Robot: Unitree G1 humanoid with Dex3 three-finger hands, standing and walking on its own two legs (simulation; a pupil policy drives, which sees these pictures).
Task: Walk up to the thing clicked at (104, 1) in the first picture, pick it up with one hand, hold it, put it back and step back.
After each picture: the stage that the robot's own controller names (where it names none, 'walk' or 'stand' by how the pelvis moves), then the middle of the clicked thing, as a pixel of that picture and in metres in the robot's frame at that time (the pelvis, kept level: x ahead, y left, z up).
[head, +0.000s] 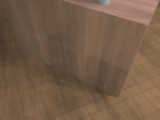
stand; out of the picture +0.98 -0.12 +0.14
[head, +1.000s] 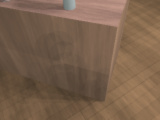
walk; out of the picture +0.88 +0.13 +0.16
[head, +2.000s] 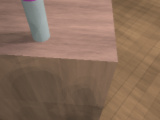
walk; (34, 8) +0.54 +0.19 +0.19
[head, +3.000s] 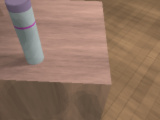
stand; (27, 34) +0.48 +0.21 +0.14
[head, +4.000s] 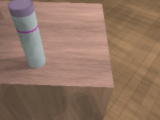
stand; (30, 37) +0.47 +0.20 +0.14
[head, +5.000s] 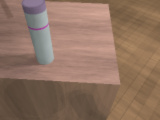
stand; (40, 34) +0.49 +0.17 +0.14
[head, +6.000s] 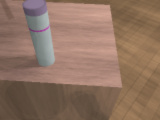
stand; (41, 36) +0.48 +0.17 +0.14
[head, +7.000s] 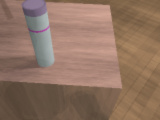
rise first; (41, 37) +0.48 +0.17 +0.14
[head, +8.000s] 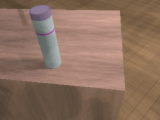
rise first; (47, 40) +0.48 +0.19 +0.14
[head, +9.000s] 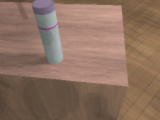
go down; (50, 34) +0.49 +0.18 +0.14
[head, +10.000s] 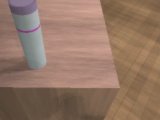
go down; (31, 37) +0.46 +0.17 +0.15
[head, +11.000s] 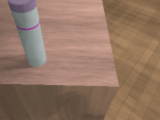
close in; (30, 35) +0.47 +0.17 +0.15
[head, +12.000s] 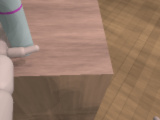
close; (13, 20) +0.48 +0.19 +0.18
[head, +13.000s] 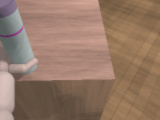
lift; (15, 40) +0.41 +0.19 +0.18
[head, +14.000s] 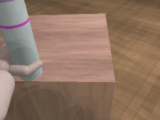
lift; (19, 38) +0.33 +0.17 +0.28
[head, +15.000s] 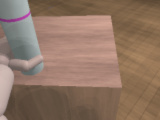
hold; (20, 32) +0.33 +0.17 +0.30
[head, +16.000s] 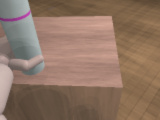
hold; (20, 31) +0.32 +0.17 +0.30
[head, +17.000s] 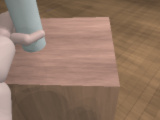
crouch; (22, 5) +0.37 +0.16 +0.36
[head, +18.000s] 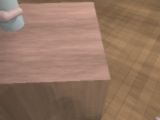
lower; out of the picture +0.48 +0.20 +0.34
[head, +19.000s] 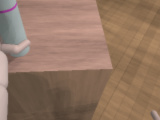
lower; (8, 19) +0.48 +0.20 +0.18
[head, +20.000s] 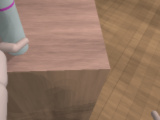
lower; (5, 18) +0.48 +0.20 +0.18
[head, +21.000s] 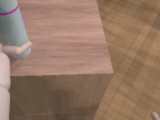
lower; (9, 21) +0.47 +0.20 +0.18
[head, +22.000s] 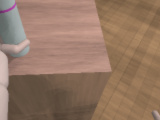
lower; (7, 20) +0.48 +0.20 +0.18
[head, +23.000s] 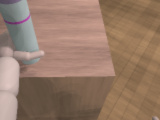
open; (21, 29) +0.45 +0.18 +0.18
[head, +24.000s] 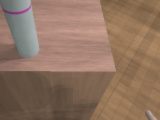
sink last; (20, 20) +0.46 +0.17 +0.18
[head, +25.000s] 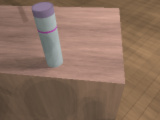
sink last; (49, 38) +0.48 +0.17 +0.15
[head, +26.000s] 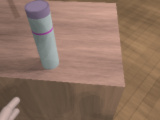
stand; (44, 39) +0.45 +0.17 +0.14
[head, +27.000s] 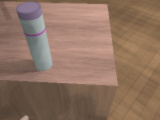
stand; (37, 40) +0.45 +0.18 +0.14
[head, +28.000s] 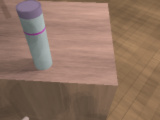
stand; (37, 39) +0.45 +0.18 +0.14
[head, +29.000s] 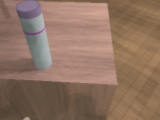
stand; (37, 39) +0.46 +0.19 +0.14
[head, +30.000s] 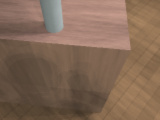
walk; out of the picture +0.56 +0.13 +0.17
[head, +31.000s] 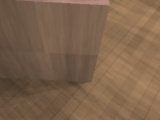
walk; out of the picture +0.84 +0.19 +0.16
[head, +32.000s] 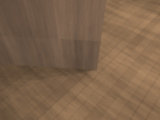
stand; out of the picture +1.15 +0.18 +0.16
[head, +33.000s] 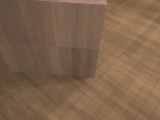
stand; out of the picture +1.08 +0.16 +0.14
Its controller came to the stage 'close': yes
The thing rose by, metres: 0.21
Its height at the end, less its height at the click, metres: +0.00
